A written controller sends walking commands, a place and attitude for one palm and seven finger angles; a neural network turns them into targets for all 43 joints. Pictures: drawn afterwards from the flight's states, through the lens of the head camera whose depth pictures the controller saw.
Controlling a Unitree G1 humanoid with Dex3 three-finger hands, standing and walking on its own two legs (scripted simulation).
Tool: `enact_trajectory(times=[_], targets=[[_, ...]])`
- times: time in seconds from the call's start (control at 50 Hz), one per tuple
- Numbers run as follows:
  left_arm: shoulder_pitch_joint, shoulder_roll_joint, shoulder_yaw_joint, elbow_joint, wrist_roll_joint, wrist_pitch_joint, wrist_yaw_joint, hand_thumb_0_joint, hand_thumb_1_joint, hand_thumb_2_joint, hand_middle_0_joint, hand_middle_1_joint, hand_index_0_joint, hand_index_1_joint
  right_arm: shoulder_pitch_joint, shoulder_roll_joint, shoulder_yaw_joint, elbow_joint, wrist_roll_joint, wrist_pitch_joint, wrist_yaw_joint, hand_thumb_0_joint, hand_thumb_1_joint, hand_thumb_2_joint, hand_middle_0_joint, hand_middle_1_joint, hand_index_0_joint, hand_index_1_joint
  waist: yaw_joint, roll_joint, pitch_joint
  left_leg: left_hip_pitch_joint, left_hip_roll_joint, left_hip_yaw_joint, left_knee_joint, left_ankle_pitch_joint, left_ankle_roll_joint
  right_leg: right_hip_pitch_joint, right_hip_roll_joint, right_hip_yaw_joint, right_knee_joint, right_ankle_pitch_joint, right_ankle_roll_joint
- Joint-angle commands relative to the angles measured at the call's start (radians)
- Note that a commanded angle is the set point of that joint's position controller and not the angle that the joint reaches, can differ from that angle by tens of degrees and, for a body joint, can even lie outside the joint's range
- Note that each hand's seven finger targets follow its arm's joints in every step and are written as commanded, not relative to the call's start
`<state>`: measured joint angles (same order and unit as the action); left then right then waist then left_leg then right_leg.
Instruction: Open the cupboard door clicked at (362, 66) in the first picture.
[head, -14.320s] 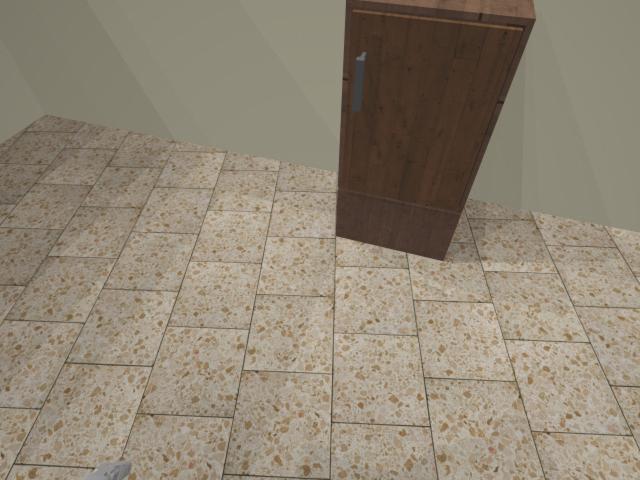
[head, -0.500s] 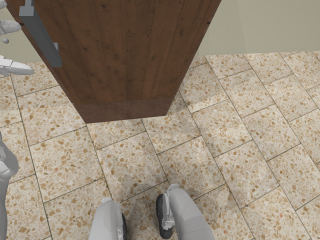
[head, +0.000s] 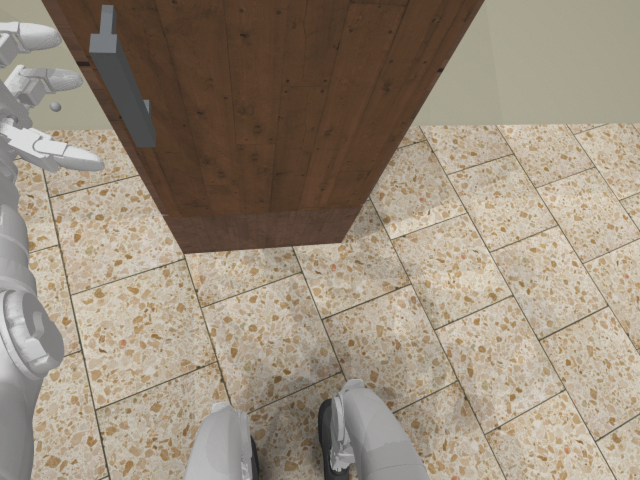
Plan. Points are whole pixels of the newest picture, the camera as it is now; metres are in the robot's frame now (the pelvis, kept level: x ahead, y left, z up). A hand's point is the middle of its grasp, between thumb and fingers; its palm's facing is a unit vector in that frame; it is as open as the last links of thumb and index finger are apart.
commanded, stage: move the hooked fingers beside the handle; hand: left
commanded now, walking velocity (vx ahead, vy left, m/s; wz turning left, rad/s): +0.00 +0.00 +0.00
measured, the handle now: (129, 84) +0.56 +0.17 +0.05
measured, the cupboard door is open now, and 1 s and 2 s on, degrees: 0 0 0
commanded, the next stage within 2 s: slide the fingers in behind the handle in 0.22 s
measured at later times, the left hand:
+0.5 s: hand (63, 111) +0.52 +0.23 +0.05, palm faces +0.01 -1.00 +0.00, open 14.0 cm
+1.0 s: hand (83, 116) +0.51 +0.22 +0.05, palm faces +0.04 -1.00 -0.01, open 14.2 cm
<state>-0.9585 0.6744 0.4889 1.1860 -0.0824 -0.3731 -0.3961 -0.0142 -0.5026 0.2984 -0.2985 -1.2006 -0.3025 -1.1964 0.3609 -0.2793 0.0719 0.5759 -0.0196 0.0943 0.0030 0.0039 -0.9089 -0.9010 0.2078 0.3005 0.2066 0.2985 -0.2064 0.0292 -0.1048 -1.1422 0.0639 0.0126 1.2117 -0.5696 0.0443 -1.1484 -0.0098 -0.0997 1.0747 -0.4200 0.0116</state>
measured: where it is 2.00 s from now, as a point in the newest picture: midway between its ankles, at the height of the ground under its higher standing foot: (291, 477)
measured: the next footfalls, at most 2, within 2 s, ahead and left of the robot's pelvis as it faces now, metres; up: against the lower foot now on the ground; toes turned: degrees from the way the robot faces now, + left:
none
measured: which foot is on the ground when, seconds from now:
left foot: down 0.00-1.00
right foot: down 0.00-1.00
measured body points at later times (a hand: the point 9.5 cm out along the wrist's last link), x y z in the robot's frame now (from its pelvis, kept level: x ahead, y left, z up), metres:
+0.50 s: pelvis +0.00 -0.01 +0.00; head +0.18 +0.03 +0.42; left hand +0.51 +0.29 +0.06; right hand +0.01 -0.27 -0.10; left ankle -0.01 +0.08 -0.64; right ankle +0.04 -0.14 -0.64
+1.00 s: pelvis +0.00 -0.01 +0.00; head +0.17 +0.02 +0.42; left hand +0.51 +0.27 +0.05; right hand +0.01 -0.27 -0.11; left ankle -0.01 +0.08 -0.64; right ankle +0.04 -0.14 -0.64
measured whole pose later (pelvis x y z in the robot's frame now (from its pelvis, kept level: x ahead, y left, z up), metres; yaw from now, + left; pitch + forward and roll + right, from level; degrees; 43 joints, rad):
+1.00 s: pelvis +0.00 -0.01 +0.00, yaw +1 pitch +27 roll -5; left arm -0.92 0.57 0.43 1.15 -0.11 -0.41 -0.30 -0.01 -0.50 0.30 -0.28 -1.20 -0.25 -1.19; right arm 0.37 -0.27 0.06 0.61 -0.02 0.08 0.01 0.00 -0.91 -0.90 0.21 0.30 0.21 0.30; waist -0.18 0.03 -0.11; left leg -1.12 0.06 0.01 1.20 -0.56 0.03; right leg -1.13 -0.01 -0.10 1.08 -0.43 0.00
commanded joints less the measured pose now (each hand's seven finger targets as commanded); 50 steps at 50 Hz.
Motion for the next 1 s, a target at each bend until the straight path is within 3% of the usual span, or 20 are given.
enact_trajectory(times=[0.0, 0.04, 0.1, 0.18, 0.2, 0.24, 0.3, 0.34, 0.44, 0.48, 0.52, 0.56, 0.58, 0.72, 0.78, 0.84, 0.86, 0.9, 0.94, 0.98], targets=[[-0.369, 0.249, 0.026, -0.210, -0.020, -0.073, 0.006, 0.000, -0.500, 0.300, -0.300, -1.200, -0.300, -1.200, 0.224, -0.200, -0.083, -0.014, -0.009, 0.000, -0.009, 0.000, -0.900, -0.900, 0.200, 0.300, 0.200, 0.300, -0.009, 0.231, -0.561, 0.513, -0.005, -0.124, -0.122, 0.700, -0.050, 0.186, 0.059, 0.026, -0.053, 0.294, -0.034], [-0.350, 0.263, 0.034, -0.177, -0.016, -0.061, 0.009, 0.000, -0.500, 0.300, -0.300, -1.200, -0.300, -1.200, 0.219, -0.202, -0.079, -0.022, -0.007, 0.004, -0.009, 0.000, -0.900, -0.900, 0.200, 0.300, 0.200, 0.300, -0.010, 0.178, -0.528, 0.438, -0.012, -0.112, -0.127, 0.624, -0.035, 0.227, 0.059, 0.031, -0.056, 0.293, -0.031], [-0.357, 0.308, 0.062, -0.247, -0.011, -0.073, 0.011, 0.000, -0.500, 0.300, -0.300, -1.200, -0.300, -1.200, 0.217, -0.199, -0.080, -0.034, -0.008, 0.006, -0.010, 0.000, -0.900, -0.900, 0.200, 0.300, 0.200, 0.300, 0.011, 0.236, -0.592, 0.466, -0.014, -0.105, -0.123, 0.663, -0.038, 0.259, 0.056, 0.039, -0.047, 0.328, -0.034], [-0.343, 0.274, 0.047, -0.281, -0.029, -0.076, 0.001, 0.000, -0.500, 0.300, -0.300, -1.200, -0.300, -1.200, 0.216, -0.196, -0.083, -0.034, -0.003, 0.009, -0.007, 0.000, -0.900, -0.900, 0.200, 0.300, 0.200, 0.300, 0.004, 0.224, -0.598, 0.494, -0.007, -0.106, -0.123, 0.702, -0.038, 0.262, 0.060, 0.039, -0.055, 0.351, -0.032], [-0.330, 0.283, 0.056, -0.263, -0.031, -0.073, -0.001, 0.000, -0.500, 0.300, -0.300, -1.200, -0.300, -1.200, 0.212, -0.197, -0.084, -0.031, -0.002, 0.009, -0.008, 0.000, -0.900, -0.900, 0.200, 0.300, 0.200, 0.300, 0.010, 0.216, -0.579, 0.481, -0.009, -0.108, -0.129, 0.671, -0.040, 0.262, 0.060, 0.037, -0.059, 0.327, -0.032], [-0.359, 0.276, 0.047, -0.233, -0.034, -0.065, -0.001, 0.000, -0.500, 0.300, -0.300, -1.200, -0.300, -1.200, 0.208, -0.196, -0.080, -0.024, -0.001, 0.007, -0.012, 0.000, -0.900, -0.900, 0.200, 0.300, 0.200, 0.300, -0.009, 0.167, -0.527, 0.414, -0.014, -0.097, -0.133, 0.584, -0.026, 0.281, 0.061, 0.040, -0.066, 0.316, -0.029], [-0.363, 0.283, 0.048, -0.280, -0.028, -0.080, 0.000, 0.000, -0.500, 0.300, -0.300, -1.200, -0.300, -1.200, 0.216, -0.195, -0.083, -0.022, -0.003, 0.002, -0.013, 0.000, -0.900, -0.900, 0.200, 0.300, 0.200, 0.300, 0.010, 0.249, -0.599, 0.490, -0.014, -0.105, -0.131, 0.653, -0.039, 0.265, 0.059, 0.040, -0.059, 0.322, -0.034], [-0.365, 0.231, 0.013, -0.245, -0.036, -0.077, -0.001, 0.000, -0.500, 0.300, -0.300, -1.200, -0.300, -1.200, 0.208, -0.191, -0.081, -0.012, -0.004, -0.001, -0.010, 0.000, -0.900, -0.900, 0.200, 0.300, 0.200, 0.300, -0.013, 0.195, -0.539, 0.446, -0.014, -0.101, -0.133, 0.594, -0.031, 0.262, 0.061, 0.039, -0.070, 0.306, -0.032], [-0.314, 0.229, 0.021, -0.213, -0.039, -0.066, -0.002, 0.000, -0.500, 0.300, -0.300, -1.200, -0.300, -1.200, 0.204, -0.191, -0.082, -0.019, 0.000, -0.002, -0.010, 0.000, -0.900, -0.900, 0.200, 0.300, 0.200, 0.300, -0.002, 0.162, -0.529, 0.385, -0.023, -0.081, -0.136, 0.536, -0.020, 0.305, 0.058, 0.050, -0.075, 0.314, -0.030], [-0.325, 0.252, 0.031, -0.207, -0.034, -0.067, 0.002, 0.000, -0.500, 0.300, -0.300, -1.200, -0.300, -1.200, 0.205, -0.193, -0.080, -0.023, 0.001, -0.001, -0.012, 0.000, -0.900, -0.900, 0.200, 0.300, 0.200, 0.300, 0.000, 0.166, -0.513, 0.369, -0.024, -0.078, -0.138, 0.522, -0.019, 0.310, 0.058, 0.053, -0.073, 0.314, -0.032], [-0.366, 0.226, 0.008, -0.246, -0.030, -0.077, 0.014, 0.000, -0.500, 0.300, -0.300, -1.200, -0.300, -1.200, 0.198, -0.187, -0.081, -0.025, -0.002, -0.006, -0.011, 0.000, -0.900, -0.900, 0.200, 0.300, 0.200, 0.300, -0.004, 0.199, -0.532, 0.389, -0.026, -0.078, -0.136, 0.519, -0.020, 0.295, 0.056, 0.053, -0.070, 0.302, -0.032], [-0.372, 0.230, 0.018, -0.253, -0.034, -0.090, 0.025, 0.000, -0.500, 0.300, -0.300, -1.200, -0.300, -1.200, 0.205, -0.189, -0.082, -0.024, -0.003, -0.009, -0.013, 0.000, -0.900, -0.900, 0.200, 0.300, 0.200, 0.300, -0.005, 0.179, -0.541, 0.404, -0.023, -0.086, -0.131, 0.544, -0.021, 0.291, 0.058, 0.050, -0.063, 0.314, -0.035], [-0.392, 0.232, 0.018, -0.279, -0.033, -0.097, 0.030, 0.000, -0.500, 0.300, -0.300, -1.200, -0.300, -1.200, 0.203, -0.189, -0.083, -0.021, -0.005, -0.010, -0.011, 0.000, -0.900, -0.900, 0.200, 0.300, 0.200, 0.300, -0.003, 0.213, -0.570, 0.429, -0.022, -0.087, -0.132, 0.559, -0.026, 0.291, 0.057, 0.052, -0.062, 0.319, -0.033], [-0.360, 0.177, -0.014, -0.247, -0.021, -0.089, 0.056, 0.000, -0.500, 0.300, -0.300, -1.200, -0.300, -1.200, 0.197, -0.183, -0.085, -0.019, -0.004, -0.012, -0.004, 0.000, -0.900, -0.900, 0.200, 0.300, 0.200, 0.300, -0.006, 0.170, -0.536, 0.396, -0.026, -0.081, -0.138, 0.527, -0.023, 0.306, 0.057, 0.052, -0.069, 0.314, -0.031], [-0.382, 0.169, -0.021, -0.285, -0.023, -0.099, 0.057, 0.000, -0.500, 0.300, -0.300, -1.200, -0.300, -1.200, 0.200, -0.185, -0.088, -0.015, -0.006, -0.013, -0.004, 0.000, -0.900, -0.900, 0.200, 0.300, 0.200, 0.300, -0.007, 0.178, -0.573, 0.431, -0.023, -0.086, -0.137, 0.548, -0.025, 0.302, 0.056, 0.050, -0.066, 0.322, -0.033], [-0.377, 0.134, -0.039, -0.229, -0.028, -0.093, 0.058, 0.000, -0.500, 0.300, -0.300, -1.200, -0.300, -1.200, 0.194, -0.182, -0.085, -0.010, -0.005, -0.018, -0.004, 0.000, -0.900, -0.900, 0.200, 0.300, 0.200, 0.300, -0.014, 0.150, -0.514, 0.379, -0.029, -0.082, -0.145, 0.470, -0.021, 0.295, 0.057, 0.053, -0.078, 0.273, -0.032], [-0.403, 0.133, -0.046, -0.251, -0.028, -0.103, 0.060, 0.000, -0.500, 0.300, -0.300, -1.200, -0.300, -1.200, 0.198, -0.183, -0.086, -0.008, -0.006, -0.020, -0.006, 0.000, -0.900, -0.900, 0.200, 0.300, 0.200, 0.300, -0.019, 0.180, -0.522, 0.412, -0.027, -0.087, -0.143, 0.487, -0.023, 0.270, 0.057, 0.049, -0.072, 0.272, -0.036], [-0.414, 0.075, -0.089, -0.256, -0.025, -0.105, 0.065, 0.000, -0.500, 0.300, -0.300, -1.200, -0.300, -1.200, 0.199, -0.179, -0.088, -0.001, -0.009, -0.024, -0.002, 0.000, -0.900, -0.900, 0.200, 0.300, 0.200, 0.300, -0.022, 0.196, -0.541, 0.456, -0.025, -0.097, -0.145, 0.517, -0.031, 0.240, 0.056, 0.041, -0.072, 0.263, -0.035], [-0.411, 0.070, -0.087, -0.273, -0.025, -0.114, 0.073, 0.000, -0.500, 0.300, -0.300, -1.200, -0.300, -1.200, 0.205, -0.179, -0.093, 0.009, -0.012, -0.026, -0.001, 0.000, -0.900, -0.900, 0.200, 0.300, 0.200, 0.300, -0.016, 0.209, -0.562, 0.490, -0.023, -0.101, -0.145, 0.552, -0.036, 0.239, 0.056, 0.038, -0.074, 0.275, -0.038], [-0.421, 0.013, -0.134, -0.271, -0.026, -0.116, 0.076, 0.000, -0.500, 0.300, -0.300, -1.200, -0.300, -1.200, 0.208, -0.177, -0.095, 0.013, -0.014, -0.026, 0.002, 0.000, -0.900, -0.900, 0.200, 0.300, 0.200, 0.300, -0.033, 0.197, -0.564, 0.513, -0.020, -0.109, -0.140, 0.584, -0.039, 0.211, 0.057, 0.033, -0.072, 0.282, -0.036]])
